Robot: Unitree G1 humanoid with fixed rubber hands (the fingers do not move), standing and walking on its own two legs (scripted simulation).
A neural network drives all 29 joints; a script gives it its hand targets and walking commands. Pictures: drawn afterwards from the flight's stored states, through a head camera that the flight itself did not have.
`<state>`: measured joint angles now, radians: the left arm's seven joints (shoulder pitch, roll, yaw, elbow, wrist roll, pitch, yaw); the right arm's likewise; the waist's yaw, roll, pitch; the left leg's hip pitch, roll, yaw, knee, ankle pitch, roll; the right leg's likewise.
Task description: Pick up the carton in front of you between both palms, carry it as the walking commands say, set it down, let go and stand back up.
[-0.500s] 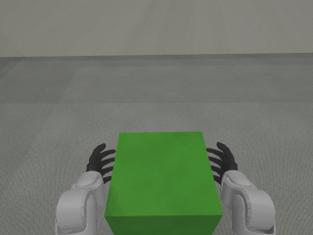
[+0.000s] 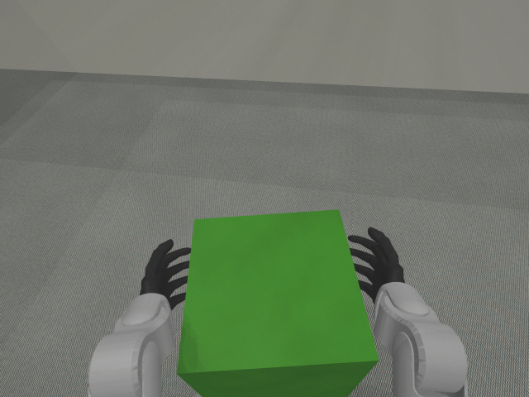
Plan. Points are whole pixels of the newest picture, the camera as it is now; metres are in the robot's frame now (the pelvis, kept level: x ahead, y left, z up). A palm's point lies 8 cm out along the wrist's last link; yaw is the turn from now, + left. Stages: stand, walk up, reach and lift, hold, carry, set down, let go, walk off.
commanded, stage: carry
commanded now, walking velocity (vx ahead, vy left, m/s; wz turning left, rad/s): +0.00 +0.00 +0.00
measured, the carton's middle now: (273, 315) +0.24 +0.00 -0.02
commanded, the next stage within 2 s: hold in 1.74 s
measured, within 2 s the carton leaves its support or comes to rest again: neither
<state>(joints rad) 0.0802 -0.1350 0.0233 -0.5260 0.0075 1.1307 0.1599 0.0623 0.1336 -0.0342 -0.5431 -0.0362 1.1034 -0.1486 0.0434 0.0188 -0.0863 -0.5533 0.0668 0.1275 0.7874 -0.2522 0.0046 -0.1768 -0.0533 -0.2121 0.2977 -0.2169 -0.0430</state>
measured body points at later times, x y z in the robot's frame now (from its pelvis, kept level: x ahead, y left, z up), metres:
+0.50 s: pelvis +0.19 +0.02 -0.02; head +0.19 +0.02 +0.43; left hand +0.45 +0.16 +0.07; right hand +0.44 -0.15 +0.07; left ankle +0.20 +0.10 -0.75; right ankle +0.07 -0.09 -0.75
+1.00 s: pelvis +0.19 +0.00 -0.02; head +0.18 +0.00 +0.43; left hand +0.45 +0.13 +0.02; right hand +0.43 -0.17 +0.03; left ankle +0.20 +0.11 -0.75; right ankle +0.07 -0.08 -0.75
